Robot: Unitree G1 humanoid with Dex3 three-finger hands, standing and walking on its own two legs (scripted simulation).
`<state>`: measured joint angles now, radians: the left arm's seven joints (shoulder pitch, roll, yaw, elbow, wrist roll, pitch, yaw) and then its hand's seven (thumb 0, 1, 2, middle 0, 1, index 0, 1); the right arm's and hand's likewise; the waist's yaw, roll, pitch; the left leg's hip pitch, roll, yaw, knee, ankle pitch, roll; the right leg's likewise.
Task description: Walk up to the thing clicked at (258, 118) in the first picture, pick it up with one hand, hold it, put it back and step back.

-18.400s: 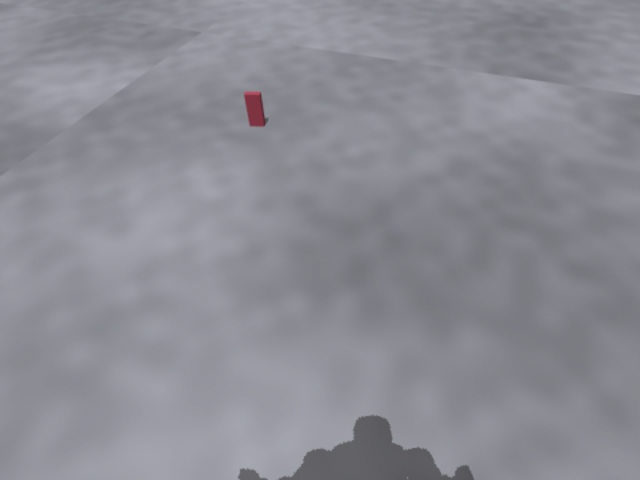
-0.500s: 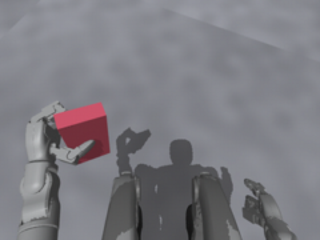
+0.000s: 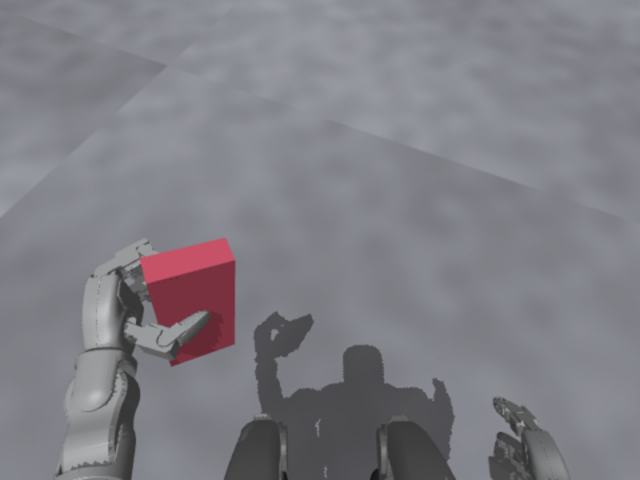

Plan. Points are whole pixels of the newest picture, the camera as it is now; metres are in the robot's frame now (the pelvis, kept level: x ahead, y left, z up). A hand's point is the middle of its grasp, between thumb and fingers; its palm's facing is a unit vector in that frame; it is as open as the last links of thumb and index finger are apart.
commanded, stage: lift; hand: left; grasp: from the side
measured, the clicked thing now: (195, 308) +0.33 +0.17 +0.02
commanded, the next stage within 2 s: hold in 0.76 s
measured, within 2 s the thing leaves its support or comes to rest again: neither
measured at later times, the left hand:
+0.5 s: hand (164, 266) +0.34 +0.18 +0.10, palm faces +0.10 -1.00 -0.02, open 8.1 cm
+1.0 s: hand (169, 243) +0.35 +0.17 +0.12, palm faces +0.08 -1.00 -0.01, open 8.1 cm
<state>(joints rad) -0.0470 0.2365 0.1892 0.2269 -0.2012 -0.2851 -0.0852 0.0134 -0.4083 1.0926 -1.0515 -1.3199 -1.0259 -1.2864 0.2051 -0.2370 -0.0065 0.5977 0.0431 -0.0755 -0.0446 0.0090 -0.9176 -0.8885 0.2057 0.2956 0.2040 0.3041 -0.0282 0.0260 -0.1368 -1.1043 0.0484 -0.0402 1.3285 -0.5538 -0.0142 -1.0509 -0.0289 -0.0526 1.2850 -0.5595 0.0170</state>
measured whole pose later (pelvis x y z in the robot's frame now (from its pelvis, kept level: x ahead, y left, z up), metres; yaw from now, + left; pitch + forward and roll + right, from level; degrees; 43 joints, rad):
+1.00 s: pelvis +0.03 +0.00 +0.08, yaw +0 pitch +9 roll -1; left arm -0.08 0.19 0.15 0.36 -0.18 -0.34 -0.09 0.01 -0.40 1.09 -1.04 -1.33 -1.02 -1.30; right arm 0.23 -0.23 0.00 0.64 0.02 -0.04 -0.03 0.01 -0.93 -0.89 0.20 0.30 0.20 0.30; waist -0.02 0.02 -0.05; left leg -0.64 0.05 -0.01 0.92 -0.44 -0.02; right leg -0.60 -0.03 -0.04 0.89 -0.44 0.02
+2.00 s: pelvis +0.00 +0.00 -0.03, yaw +0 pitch +24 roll -2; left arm -0.28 0.22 0.27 0.77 -0.18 -0.71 -0.16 0.02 -0.40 1.11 -1.02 -1.37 -1.00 -1.34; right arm 0.18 -0.27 -0.03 0.65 -0.03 -0.06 0.03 0.01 -0.90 -0.90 0.20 0.30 0.20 0.30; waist -0.06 -0.01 -0.16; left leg -1.28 0.04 -0.03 1.43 -0.58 -0.02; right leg -1.24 -0.03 -0.03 1.41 -0.60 0.01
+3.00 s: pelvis -0.06 -0.01 -0.32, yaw -5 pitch +29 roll -5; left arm -0.53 0.37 0.47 1.00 -0.14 -0.80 -0.21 0.02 -0.41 1.10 -1.03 -1.36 -1.01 -1.32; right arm 0.03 -0.29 0.05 0.74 -0.12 -0.02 0.08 0.01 -0.92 -0.90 0.20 0.30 0.20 0.30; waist -0.09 -0.05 -0.05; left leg -2.23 0.03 -0.14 2.39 -0.67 -0.04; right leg -2.17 -0.01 -0.06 2.34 -0.68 0.01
